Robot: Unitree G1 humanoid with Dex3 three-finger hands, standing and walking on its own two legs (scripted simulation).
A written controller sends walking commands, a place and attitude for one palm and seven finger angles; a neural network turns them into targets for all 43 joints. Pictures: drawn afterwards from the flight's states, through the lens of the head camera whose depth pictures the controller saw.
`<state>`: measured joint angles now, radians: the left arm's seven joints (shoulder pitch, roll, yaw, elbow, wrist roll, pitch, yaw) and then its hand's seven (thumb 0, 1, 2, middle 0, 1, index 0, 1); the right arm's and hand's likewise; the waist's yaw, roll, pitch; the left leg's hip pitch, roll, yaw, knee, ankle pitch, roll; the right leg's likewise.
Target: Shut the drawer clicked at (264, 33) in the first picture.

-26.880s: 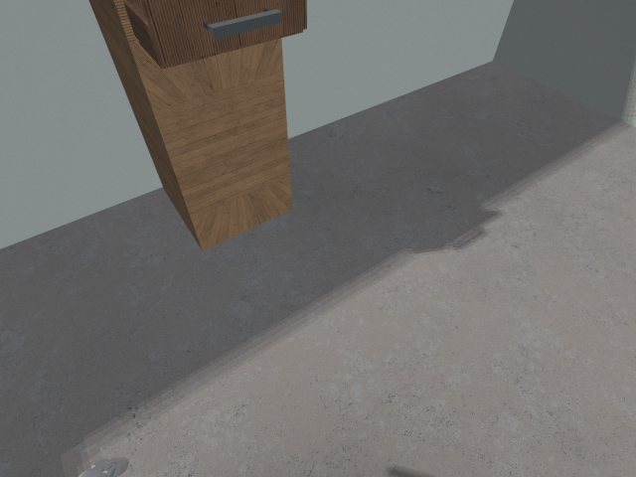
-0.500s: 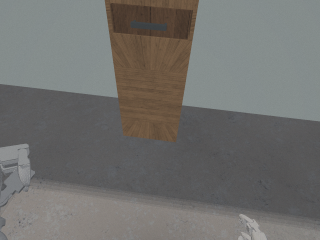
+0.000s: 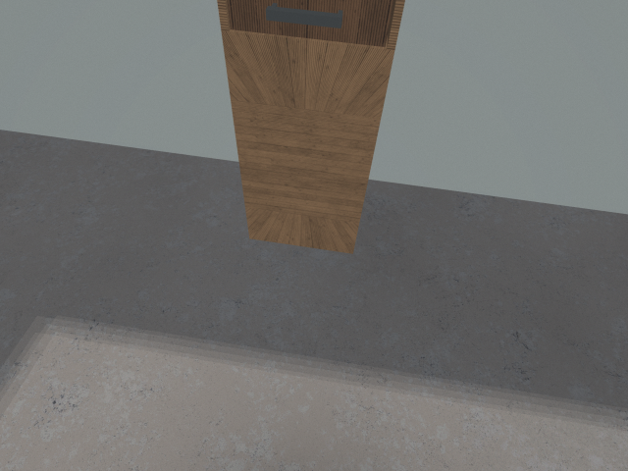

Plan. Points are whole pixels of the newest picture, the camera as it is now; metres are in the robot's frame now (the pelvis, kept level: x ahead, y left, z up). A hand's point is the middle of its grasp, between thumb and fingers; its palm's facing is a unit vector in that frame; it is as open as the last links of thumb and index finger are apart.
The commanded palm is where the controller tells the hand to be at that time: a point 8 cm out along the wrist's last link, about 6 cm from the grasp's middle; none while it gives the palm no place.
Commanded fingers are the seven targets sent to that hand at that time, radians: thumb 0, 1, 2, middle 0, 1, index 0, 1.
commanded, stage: let the arm hang, fingers relaxed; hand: left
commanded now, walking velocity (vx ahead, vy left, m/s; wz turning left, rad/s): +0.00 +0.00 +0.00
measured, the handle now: (305, 13) +1.01 +0.07 +0.13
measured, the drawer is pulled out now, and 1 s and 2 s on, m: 0.00 0.00 0.00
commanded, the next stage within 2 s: look to check the result in 0.74 s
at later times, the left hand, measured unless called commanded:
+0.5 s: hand out of the picture +0.04 +0.19 -0.16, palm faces -0.01 -0.97 -0.25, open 7.2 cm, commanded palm none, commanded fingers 0.00 0.90 0.90 -0.20 -0.30 -0.20 -0.30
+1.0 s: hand out of the picture +0.06 +0.20 -0.16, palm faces -0.01 -0.96 -0.28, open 7.3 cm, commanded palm none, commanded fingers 0.00 0.90 0.90 -0.20 -0.30 -0.20 -0.30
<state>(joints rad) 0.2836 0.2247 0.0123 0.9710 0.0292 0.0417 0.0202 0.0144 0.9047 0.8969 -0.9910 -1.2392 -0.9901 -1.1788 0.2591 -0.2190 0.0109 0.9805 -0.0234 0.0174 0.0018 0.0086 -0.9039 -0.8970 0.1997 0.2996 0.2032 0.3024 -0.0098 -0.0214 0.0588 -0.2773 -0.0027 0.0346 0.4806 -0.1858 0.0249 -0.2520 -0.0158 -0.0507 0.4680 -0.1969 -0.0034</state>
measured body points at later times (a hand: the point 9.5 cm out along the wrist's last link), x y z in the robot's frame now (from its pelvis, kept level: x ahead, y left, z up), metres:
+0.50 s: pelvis +0.01 +0.00 +0.01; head +0.01 -0.02 +0.45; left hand +0.04 +0.24 -0.14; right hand +0.01 -0.23 -0.16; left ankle +0.05 +0.10 -0.74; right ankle +0.03 -0.12 -0.74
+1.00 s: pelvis +0.03 -0.02 +0.01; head +0.04 -0.03 +0.46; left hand +0.06 +0.25 -0.14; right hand +0.04 -0.27 -0.15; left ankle +0.05 +0.10 -0.74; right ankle +0.03 -0.12 -0.74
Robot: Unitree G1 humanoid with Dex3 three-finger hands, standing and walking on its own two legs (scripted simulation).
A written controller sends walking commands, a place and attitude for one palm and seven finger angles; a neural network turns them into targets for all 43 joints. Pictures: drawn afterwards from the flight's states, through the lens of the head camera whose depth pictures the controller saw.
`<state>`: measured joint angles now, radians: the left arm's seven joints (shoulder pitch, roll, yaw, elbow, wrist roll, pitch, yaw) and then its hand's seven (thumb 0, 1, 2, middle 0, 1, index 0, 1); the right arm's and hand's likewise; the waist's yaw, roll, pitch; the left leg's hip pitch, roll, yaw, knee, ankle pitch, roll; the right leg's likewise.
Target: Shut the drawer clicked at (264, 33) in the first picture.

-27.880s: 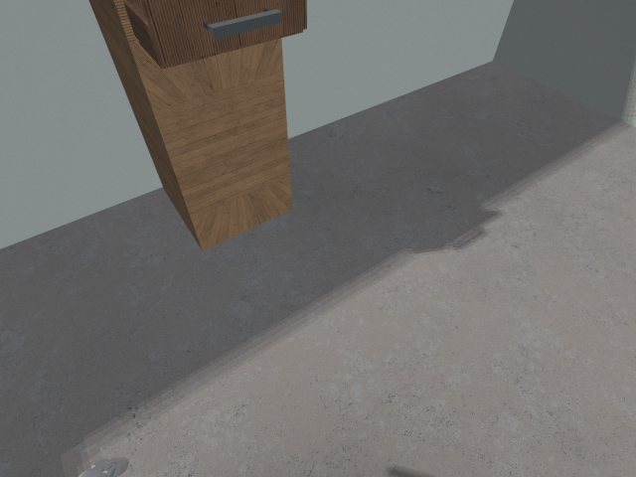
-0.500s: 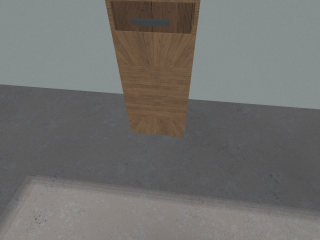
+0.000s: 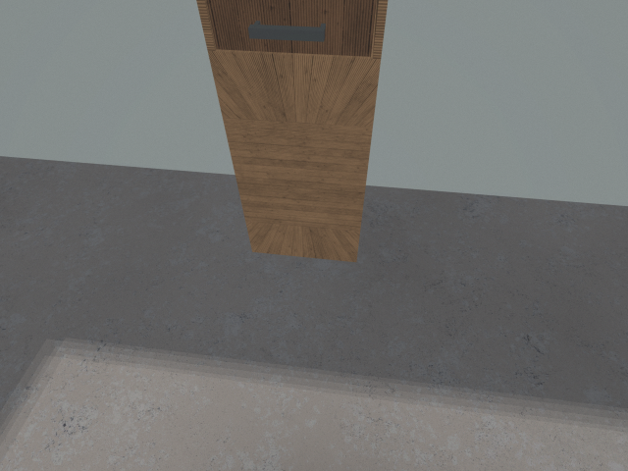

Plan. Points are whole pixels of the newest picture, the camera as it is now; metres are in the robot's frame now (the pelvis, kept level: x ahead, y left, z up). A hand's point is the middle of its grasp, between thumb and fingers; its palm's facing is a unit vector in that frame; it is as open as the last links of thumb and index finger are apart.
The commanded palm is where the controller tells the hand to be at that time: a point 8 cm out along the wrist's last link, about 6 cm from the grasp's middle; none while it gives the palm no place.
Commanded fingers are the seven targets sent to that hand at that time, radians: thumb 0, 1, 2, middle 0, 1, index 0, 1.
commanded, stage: look to check the result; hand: left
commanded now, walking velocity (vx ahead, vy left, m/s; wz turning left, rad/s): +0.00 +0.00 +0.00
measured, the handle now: (288, 29) +0.99 +0.11 +0.12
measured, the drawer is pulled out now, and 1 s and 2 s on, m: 0.00 0.00 0.00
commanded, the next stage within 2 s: stand and wait in 0.34 s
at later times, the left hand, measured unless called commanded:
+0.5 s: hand out of the picture +0.08 +0.22 -0.16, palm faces -0.01 -0.95 -0.31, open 7.3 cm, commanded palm none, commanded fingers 0.00 0.90 0.90 -0.20 -0.30 -0.20 -0.30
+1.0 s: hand out of the picture +0.09 +0.23 -0.16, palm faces -0.03 -0.94 -0.33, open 7.3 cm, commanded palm none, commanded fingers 0.00 0.90 0.90 -0.20 -0.30 -0.20 -0.30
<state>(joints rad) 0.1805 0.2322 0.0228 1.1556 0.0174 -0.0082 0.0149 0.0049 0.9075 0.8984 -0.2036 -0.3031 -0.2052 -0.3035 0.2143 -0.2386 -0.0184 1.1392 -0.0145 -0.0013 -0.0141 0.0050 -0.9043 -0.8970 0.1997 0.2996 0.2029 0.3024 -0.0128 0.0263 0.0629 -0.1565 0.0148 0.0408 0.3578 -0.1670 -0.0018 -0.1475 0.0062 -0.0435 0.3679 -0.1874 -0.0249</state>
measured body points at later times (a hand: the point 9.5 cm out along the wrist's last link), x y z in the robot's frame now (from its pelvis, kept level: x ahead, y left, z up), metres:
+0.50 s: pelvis +0.01 -0.01 +0.00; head +0.02 -0.02 +0.45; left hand +0.08 +0.27 -0.14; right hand +0.07 -0.28 -0.15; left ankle +0.02 +0.12 -0.75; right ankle +0.01 -0.10 -0.75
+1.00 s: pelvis +0.02 +0.00 +0.00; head +0.04 -0.01 +0.45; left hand +0.09 +0.28 -0.13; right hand +0.07 -0.29 -0.15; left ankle +0.02 +0.12 -0.75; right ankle +0.01 -0.10 -0.75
